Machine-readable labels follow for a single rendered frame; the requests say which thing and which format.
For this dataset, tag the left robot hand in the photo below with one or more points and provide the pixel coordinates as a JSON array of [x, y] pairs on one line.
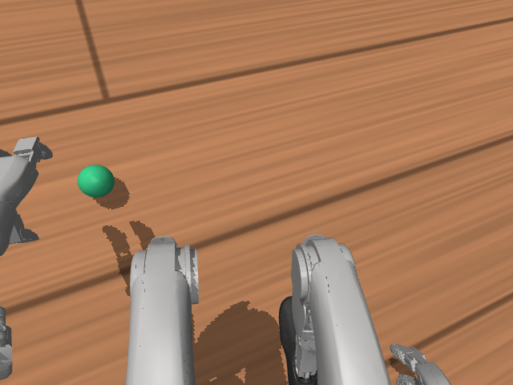
[[17, 176]]

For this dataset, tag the ball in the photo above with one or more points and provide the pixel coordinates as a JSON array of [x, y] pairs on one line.
[[96, 181]]

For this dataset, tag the right robot foot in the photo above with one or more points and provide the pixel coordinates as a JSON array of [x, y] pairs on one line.
[[288, 341]]

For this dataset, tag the left robot arm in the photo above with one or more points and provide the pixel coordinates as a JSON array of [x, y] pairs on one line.
[[7, 219]]

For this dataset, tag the right robot hand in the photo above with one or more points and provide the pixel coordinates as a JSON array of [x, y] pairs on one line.
[[427, 373]]

